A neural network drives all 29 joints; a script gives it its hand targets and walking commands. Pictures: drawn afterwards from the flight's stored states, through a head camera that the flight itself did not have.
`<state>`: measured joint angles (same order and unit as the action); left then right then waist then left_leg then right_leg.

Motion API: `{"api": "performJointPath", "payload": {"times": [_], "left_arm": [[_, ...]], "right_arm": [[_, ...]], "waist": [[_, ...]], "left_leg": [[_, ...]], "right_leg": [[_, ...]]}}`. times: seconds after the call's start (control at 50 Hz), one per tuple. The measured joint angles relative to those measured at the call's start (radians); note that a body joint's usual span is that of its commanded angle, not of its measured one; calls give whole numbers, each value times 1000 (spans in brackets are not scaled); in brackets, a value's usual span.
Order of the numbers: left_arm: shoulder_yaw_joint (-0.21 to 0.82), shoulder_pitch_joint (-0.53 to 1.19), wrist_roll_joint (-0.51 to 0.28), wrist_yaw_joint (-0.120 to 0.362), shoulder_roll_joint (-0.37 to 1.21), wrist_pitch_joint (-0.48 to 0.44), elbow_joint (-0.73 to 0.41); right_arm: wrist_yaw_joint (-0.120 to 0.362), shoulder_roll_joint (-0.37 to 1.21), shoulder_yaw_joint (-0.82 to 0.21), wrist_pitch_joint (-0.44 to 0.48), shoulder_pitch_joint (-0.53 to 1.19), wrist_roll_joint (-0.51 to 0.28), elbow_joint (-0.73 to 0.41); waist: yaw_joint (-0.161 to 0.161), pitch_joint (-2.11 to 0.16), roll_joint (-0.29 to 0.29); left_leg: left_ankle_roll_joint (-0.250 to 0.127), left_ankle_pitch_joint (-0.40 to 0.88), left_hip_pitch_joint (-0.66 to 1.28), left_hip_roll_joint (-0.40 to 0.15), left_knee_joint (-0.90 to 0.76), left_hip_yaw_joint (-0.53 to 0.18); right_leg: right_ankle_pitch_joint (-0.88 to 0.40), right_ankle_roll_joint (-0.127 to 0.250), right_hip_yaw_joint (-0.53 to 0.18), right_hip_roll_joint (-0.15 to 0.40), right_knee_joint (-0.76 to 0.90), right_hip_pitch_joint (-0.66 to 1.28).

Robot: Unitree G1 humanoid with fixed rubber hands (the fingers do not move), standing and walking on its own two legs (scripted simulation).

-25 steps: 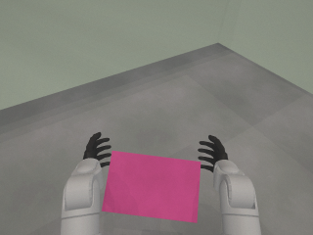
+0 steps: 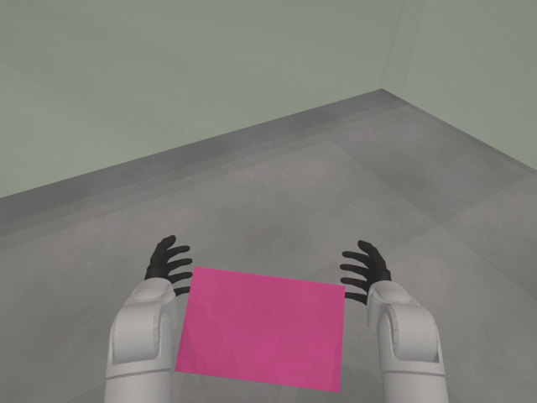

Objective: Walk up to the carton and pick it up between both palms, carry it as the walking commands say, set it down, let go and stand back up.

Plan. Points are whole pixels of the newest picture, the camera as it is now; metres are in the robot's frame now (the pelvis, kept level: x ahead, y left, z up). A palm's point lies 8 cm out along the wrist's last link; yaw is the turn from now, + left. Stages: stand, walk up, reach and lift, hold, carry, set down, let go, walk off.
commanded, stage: carry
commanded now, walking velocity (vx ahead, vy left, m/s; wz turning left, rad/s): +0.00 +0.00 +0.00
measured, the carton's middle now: (262, 322) +0.27 +0.01 -0.05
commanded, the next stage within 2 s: hold in 1.18 s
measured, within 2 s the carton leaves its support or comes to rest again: neither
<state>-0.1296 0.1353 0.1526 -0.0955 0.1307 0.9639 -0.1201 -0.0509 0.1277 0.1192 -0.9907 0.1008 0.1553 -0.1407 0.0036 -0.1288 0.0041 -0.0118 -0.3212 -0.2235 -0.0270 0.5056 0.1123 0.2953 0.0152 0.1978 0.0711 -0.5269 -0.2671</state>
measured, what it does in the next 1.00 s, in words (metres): shifts its weight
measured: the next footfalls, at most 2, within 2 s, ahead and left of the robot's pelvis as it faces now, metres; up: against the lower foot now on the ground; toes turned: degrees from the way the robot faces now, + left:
none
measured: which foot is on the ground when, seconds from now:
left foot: down 0.00-1.00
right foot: down 0.00-1.00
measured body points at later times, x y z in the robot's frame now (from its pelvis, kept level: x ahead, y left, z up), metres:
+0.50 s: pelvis -0.04 -0.01 +0.00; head -0.06 -0.02 +0.45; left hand +0.25 +0.15 +0.06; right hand +0.24 -0.17 +0.05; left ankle -0.04 +0.11 -0.74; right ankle -0.01 -0.10 -0.74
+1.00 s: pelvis -0.05 -0.03 +0.00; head -0.07 -0.03 +0.45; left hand +0.24 +0.13 +0.05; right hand +0.23 -0.18 +0.04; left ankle -0.04 +0.11 -0.74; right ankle -0.01 -0.10 -0.74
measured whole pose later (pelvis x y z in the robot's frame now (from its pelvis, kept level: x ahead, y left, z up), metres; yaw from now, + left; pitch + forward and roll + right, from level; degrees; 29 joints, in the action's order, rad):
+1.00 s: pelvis -0.05 -0.03 +0.00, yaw +0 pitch +2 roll +1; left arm -0.16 0.16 0.19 -0.07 0.13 0.82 0.03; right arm -0.04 0.13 0.14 -0.86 0.14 0.19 0.00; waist -0.01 -0.10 -0.01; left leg 0.02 -0.22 -0.31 -0.05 0.49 0.09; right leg 0.20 0.07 0.22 0.04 -0.50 -0.34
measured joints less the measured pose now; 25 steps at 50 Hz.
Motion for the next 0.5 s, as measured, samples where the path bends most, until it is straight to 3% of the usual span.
{"api": "performJointPath", "payload": {"times": [0.5], "left_arm": [[-23,33,29,16,4,-63,92]], "right_arm": [[9,3,15,56,35,26,84]], "waist": [[-5,17,-1]], "left_leg": [[13,79,-54,-11,-21,-9]], "right_leg": [[-73,32,12,-13,28,-48]]}}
